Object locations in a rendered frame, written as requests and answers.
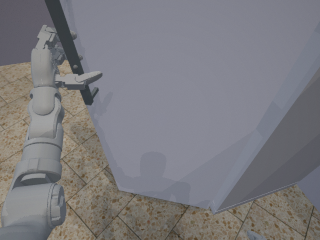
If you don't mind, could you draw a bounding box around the robot right hand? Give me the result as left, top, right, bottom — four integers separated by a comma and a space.
247, 230, 267, 240

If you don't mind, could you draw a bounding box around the robot left hand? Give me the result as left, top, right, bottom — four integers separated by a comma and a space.
31, 25, 103, 90

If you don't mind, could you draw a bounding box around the left robot upper arm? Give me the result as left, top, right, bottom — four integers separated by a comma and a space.
0, 182, 67, 240

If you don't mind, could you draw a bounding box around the robot left forearm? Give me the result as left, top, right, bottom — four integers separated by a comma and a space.
1, 86, 65, 227

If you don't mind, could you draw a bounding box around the fridge door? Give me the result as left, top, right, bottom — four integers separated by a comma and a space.
59, 0, 320, 209

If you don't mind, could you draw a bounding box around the handle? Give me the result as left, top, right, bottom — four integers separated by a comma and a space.
44, 0, 99, 106

